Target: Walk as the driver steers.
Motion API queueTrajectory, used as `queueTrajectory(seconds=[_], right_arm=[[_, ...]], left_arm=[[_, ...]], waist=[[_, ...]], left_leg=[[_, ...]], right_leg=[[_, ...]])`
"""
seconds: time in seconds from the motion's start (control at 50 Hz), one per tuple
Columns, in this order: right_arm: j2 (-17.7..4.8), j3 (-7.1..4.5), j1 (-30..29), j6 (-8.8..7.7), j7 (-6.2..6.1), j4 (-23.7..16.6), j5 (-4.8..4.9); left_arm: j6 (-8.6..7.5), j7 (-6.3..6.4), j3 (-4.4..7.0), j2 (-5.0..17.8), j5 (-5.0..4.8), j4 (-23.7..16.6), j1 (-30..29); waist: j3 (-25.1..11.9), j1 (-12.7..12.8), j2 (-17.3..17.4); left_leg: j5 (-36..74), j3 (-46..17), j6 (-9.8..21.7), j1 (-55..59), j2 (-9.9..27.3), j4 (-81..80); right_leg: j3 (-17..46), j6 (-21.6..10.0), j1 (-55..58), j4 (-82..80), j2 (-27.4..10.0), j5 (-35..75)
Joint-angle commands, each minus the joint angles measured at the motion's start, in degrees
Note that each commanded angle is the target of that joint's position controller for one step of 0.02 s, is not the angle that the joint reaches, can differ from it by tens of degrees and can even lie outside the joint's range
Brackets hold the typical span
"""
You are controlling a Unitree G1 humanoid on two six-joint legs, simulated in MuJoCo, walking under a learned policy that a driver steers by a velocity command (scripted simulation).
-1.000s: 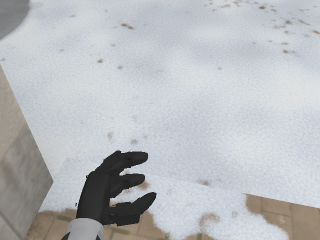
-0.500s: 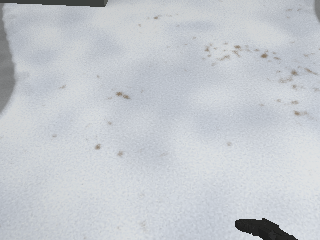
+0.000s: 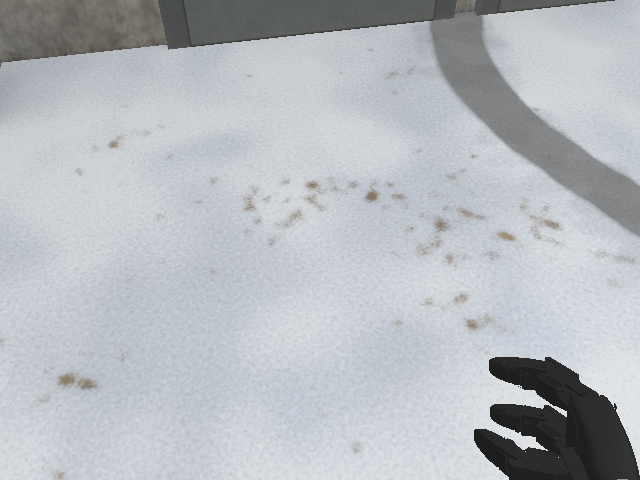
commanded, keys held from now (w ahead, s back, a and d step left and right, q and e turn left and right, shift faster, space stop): w+e+shift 0.02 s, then w+q+shift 0.24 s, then q+shift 0.14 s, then shift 0.60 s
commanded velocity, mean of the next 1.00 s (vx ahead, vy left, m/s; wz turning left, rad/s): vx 0.49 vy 0.00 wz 0.12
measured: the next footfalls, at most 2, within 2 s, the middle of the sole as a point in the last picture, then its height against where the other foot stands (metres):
left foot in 0.28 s outside the picture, level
right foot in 0.70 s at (345, 376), level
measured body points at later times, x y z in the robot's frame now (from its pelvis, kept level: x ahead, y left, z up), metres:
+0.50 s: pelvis +0.41 +0.10 +0.03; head +0.47 +0.10 +0.48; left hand +0.65 +0.34 -0.02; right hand +0.44 -0.16 -0.10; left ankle +0.42 +0.16 -0.71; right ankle +0.49 -0.05 -0.64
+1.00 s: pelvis +0.61 +0.12 +0.02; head +0.63 +0.11 +0.47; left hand +0.69 +0.37 -0.10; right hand +0.81 -0.10 -0.09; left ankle +0.60 +0.28 -0.69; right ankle +0.71 +0.04 -0.71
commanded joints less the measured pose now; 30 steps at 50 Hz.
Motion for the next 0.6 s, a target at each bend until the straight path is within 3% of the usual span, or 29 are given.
queueTrajectory(seconds=[0.02, 0.06, 0.08, 0.14, 0.18, 0.22, 0.24, 0.26, 0.28, 0.3, 0.32, 0.34, 0.36, 0.38, 0.4, 0.46, 0.52, 0.56, 0.6], right_arm=[[-8.3, -3.42, -0.1, 0.55, -1.57, -3.7, -1.3], [-5.1, -2.41, -6.7, 0.37, -1.22, -4.8, -1.48], [-3.8, -2.03, -8.9, 0.39, -0.74, -5.1, -0.61], [-4.6, -2.71, -12.4, 0.65, 0.38, -5.2, 1.16], [-6.0, -3.65, -13.6, 0.8, 1.11, -5.4, 2.06], [-9.1, -5.34, -8.3, 0.34, 1.72, -4.1, 1.98], [-11.6, -6.46, -1.1, 0.46, 1.85, -2.1, 2.41], [-13.6, -7.31, 11.9, 1.21, 1.8, 1.1, 2.82], [-14.8, -7.36, 28.7, 2.14, 1.91, 5.1, 1.51], [-16.9, -7.6, 30.4, 1.71, 2.87, 7.7, -0.45], [-13.6, -7.05, 26.1, 1.88, 2.88, 7.0, -0.56], [-10.8, -6.39, 19.8, 2.31, 1.98, 4.6, -0.98], [-11.2, -6.29, 17.6, 2.53, 2.11, 4.0, -0.72], [-12.3, -6.35, 16.1, 2.51, 2.39, 3.8, -0.01], [-11.7, -6.0, 16.7, 2.36, 2.05, 4.3, 0.0], [-11.6, -5.61, 17.0, 2.76, 0.64, 5.6, 0.58], [-13.6, -6.29, 21.0, 5.07, -1.51, 8.1, 1.11], [-13.0, -6.22, 26.0, 6.39, -2.95, 10.3, 1.42], [-11.6, -5.93, 27.4, 7.1, -3.68, 11.0, 1.1]], left_arm=[[-3.12, 2.68, 1.9, 8.5, 0.16, -10.1, -10.8], [-1.96, 4.62, 1.4, 6.0, -0.44, -8.2, -9.0], [-1.6, 5.15, 1.12, 5.1, -0.81, -6.9, -7.6], [-1.44, 3.99, 1.79, 6.7, -1.1, -4.8, -4.1], [-1.42, 3.41, 2.18, 6.9, -0.89, -3.1, -2.8], [-1.21, 3.29, 2.87, 8.9, 0.33, -2.8, -4.7], [-1.0, 3.09, 3.11, 9.8, 1.34, -3.1, -6.6], [-0.98, 2.99, 3.45, 11.5, 1.97, -4.7, -12.2], [-1.51, 3.39, 3.14, 10.4, 2.94, -7.9, -19.8], [-2.52, 2.76, 0.76, 0.5, 1.85, -9.7, -11.6], [-3.83, 2.58, 0.15, 4.0, -0.76, -9.2, -8.0], [-4.71, 2.55, 0.72, 7.7, -1.61, -11.3, -16.7], [-5.26, 2.94, 0.59, 8.2, 0.11, -13.4, -23.4], [-5.67, 3.44, 0.75, 7.7, 1.89, -14.9, -26.6], [-5.42, 3.33, 0.65, 7.0, 2.53, -15.7, -26.8], [-3.5, 3.43, -0.1, 5.4, 2.01, -15.1, -25.7], [-2.8, 3.22, -1.23, 3.1, 1.77, -16.0, -32.3], [-3.05, 2.48, -1.17, 3.2, 1.38, -16.2, -36.4], [-3.04, 1.94, -0.82, 4.0, 1.45, -16.7, -39.7]], waist=[[1.8, -7.4, 7.0], [2.2, -3.8, 2.5], [2.6, -2.0, -0.2], [2.5, 2.7, -4.0], [3.0, 3.4, -5.7], [-0.3, -0.7, -7.7], [-4.2, -4.9, -9.2], [-9.4, -12.4, -10.5], [-16.7, -20.1, -4.7], [-19.3, -11.0, 20.6], [-18.3, -9.8, 20.5], [-9.9, -10.6, 13.0], [-6.5, -9.6, 2.9], [-5.2, -7.5, -2.5], [-6.5, -5.8, -2.4], [-5.8, -3.8, -1.9], [-7.6, -6.6, 1.0], [-8.6, -9.1, 3.4], [-7.5, -10.0, 5.2]], left_leg=[[2.9, 0.2, -2.6, -5.5, 2.3, -17.1], [15.5, 4.8, -3.5, -2.2, 2.0, -31.4], [21.7, 7.4, -3.9, 0.7, 1.3, -37.0], [26.5, 11.1, -3.2, 4.6, -0.4, -48.0], [23.3, 12.0, -0.3, 1.5, -1.1, -52.5], [17.0, 15.2, 4.0, 3.0, -3.7, -52.2], [14.4, 16.0, 6.4, 8.1, -4.9, -50.8], [15.1, 15.0, 8.6, 20.3, -4.6, -50.7], [15.0, 5.4, 11.1, 41.3, 0.4, -45.8], [5.5, -27.9, 20.8, 57.0, 12.5, -55.1], [-2.5, -41.8, 23.0, 59.1, 15.1, -64.4], [9.0, -32.9, 20.4, 51.5, 13.8, -63.5], [23.4, -25.6, 18.6, 42.6, 10.7, -62.3], [35.6, -20.1, 17.7, 36.3, 8.0, -61.9], [43.4, -16.9, 17.3, 33.7, 6.9, -62.3], [56.2, -10.5, 14.8, 27.1, 5.7, -61.7], [58.0, -3.0, 8.4, 18.9, -0.4, -60.5], [50.7, -3.1, 4.5, 18.7, -1.4, -59.4], [44.5, -5.1, 3.1, 20.4, -0.8, -57.8]], right_leg=[[34.3, -10.0, -5.5, -24.3, -15.5, -3.2], [24.6, -7.4, -5.6, -23.8, -12.9, 3.6], [20.8, -5.6, -6.1, -23.6, -12.1, 4.9], [17.2, -2.9, 0.3, -24.5, -13.7, 6.8], [16.2, -1.9, 11.5, -23.0, -16.5, 19.3], [12.5, 0.3, 21.7, -16.6, -18.3, 49.2], [10.4, 1.1, 25.0, -9.4, -18.8, 63.7], [7.2, 2.0, 21.4, 2.4, -18.5, 72.9], [5.6, 4.0, 6.3, 25.0, -15.7, 59.2], [5.3, 10.3, -18.8, 46.3, -2.9, -4.0], [9.9, 9.9, -26.6, 48.5, -4.8, -7.9], [10.4, 9.5, -28.7, 45.9, -8.1, -3.6], [8.9, 10.0, -25.6, 42.4, -8.7, -2.6], [7.7, 10.8, -23.1, 38.2, -9.2, -2.6], [7.7, 11.9, -20.8, 34.2, -10.1, -1.9], [3.9, 14.0, -19.0, 21.2, -11.9, 0.4], [-0.7, 14.0, -9.1, 4.2, -7.7, 15.0], [-0.5, 13.3, -4.5, -3.4, -5.4, 26.6], [0.5, 12.4, -3.5, -7.5, -4.8, 29.6]])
